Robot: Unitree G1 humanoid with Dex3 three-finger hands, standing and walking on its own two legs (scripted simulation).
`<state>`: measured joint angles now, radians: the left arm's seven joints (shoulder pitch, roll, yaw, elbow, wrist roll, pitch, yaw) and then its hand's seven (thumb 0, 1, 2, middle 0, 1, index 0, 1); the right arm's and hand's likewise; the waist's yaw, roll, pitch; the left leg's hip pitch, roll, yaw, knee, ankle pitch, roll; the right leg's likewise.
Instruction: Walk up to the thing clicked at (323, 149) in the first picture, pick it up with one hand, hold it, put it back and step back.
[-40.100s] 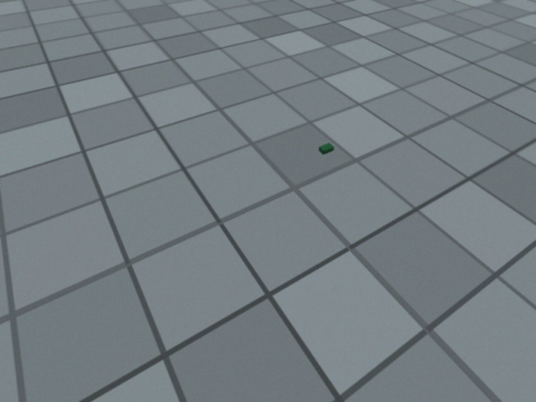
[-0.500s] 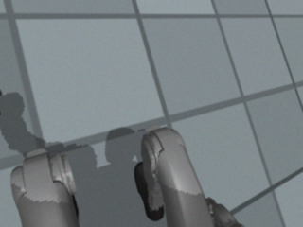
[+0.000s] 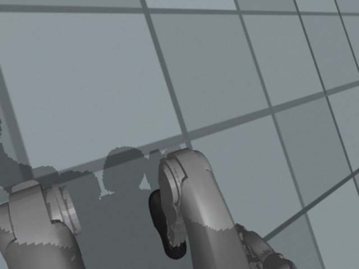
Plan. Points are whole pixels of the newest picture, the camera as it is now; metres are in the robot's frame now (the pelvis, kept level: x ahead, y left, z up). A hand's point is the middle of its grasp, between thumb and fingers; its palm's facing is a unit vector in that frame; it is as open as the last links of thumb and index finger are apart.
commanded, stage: rest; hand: left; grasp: from above
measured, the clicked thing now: out of the picture +0.43 +0.34 -0.27
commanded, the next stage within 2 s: open in 0.36 s
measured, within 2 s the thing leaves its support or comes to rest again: rests again in 0.04 s
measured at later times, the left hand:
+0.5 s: hand out of the picture +0.41 +0.33 -0.24, palm faces -0.47 -0.13 -0.87, open 7.5 cm
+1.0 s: hand out of the picture +0.42 +0.33 -0.25, palm faces -0.46 -0.13 -0.88, open 10.8 cm
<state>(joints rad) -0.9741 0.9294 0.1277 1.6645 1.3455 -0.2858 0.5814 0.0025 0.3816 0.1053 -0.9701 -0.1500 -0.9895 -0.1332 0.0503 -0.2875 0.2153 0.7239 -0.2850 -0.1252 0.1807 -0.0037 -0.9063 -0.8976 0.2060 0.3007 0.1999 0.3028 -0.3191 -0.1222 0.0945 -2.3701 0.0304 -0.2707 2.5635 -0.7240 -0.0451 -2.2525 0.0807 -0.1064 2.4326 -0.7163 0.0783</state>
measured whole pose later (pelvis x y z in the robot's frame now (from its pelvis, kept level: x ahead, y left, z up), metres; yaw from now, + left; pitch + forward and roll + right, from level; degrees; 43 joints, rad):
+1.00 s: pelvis -0.01 +0.01 +0.00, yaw -2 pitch +26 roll -14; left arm -0.99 0.99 0.10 1.72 1.33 -0.28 0.62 0.00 0.02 0.54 -0.54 -0.54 -0.55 -0.52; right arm 0.04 -0.32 0.28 0.69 -0.31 -0.19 0.23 0.00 -0.90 -0.90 0.21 0.30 0.20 0.30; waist -0.34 -0.15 0.13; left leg -2.36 0.03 -0.30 2.59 -0.72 -0.03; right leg -2.22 0.09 -0.13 2.42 -0.70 0.08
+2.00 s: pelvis -0.01 +0.00 +0.04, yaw +3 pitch +33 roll -10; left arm -0.93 0.77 0.02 1.30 1.13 -0.07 0.26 0.00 -0.45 0.95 -0.12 -0.96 -0.13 -0.95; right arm 0.12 -0.28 0.08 0.70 -0.13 -0.07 0.24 0.00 -0.91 -0.90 0.21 0.30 0.20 0.30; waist -0.20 0.01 -0.07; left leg -2.31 0.03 -0.19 2.41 -0.69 -0.02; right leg -2.19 0.04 -0.06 2.31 -0.71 0.07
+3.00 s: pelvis -0.01 +0.00 +0.13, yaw +7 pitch +34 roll -7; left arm -0.43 0.57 0.07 0.64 0.65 0.02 0.01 0.00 0.69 0.86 -0.21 -0.33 -0.21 -0.33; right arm 0.15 -0.28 -0.02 0.63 -0.02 0.03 0.11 0.00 -0.91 -0.90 0.21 0.30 0.20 0.30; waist -0.08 0.03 -0.17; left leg -2.04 0.04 -0.12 2.10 -0.66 -0.01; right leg -1.95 0.01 -0.03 2.03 -0.68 0.06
